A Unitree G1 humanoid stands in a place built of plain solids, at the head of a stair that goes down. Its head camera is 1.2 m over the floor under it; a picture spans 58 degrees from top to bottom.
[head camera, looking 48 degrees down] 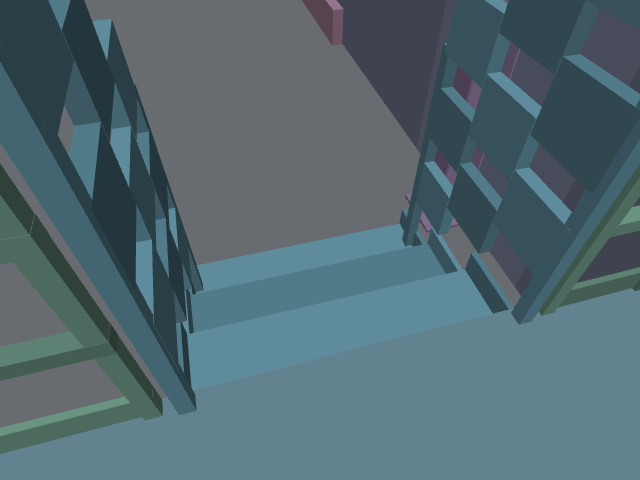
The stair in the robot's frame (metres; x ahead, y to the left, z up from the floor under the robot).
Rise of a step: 0.15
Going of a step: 0.28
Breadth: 1.12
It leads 16 degrees to the left of straight ahead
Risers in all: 4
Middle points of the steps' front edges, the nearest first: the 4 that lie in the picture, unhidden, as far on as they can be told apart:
0.64 -0.13 0.00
0.91 -0.05 -0.15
1.18 0.02 -0.29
1.45 0.10 -0.44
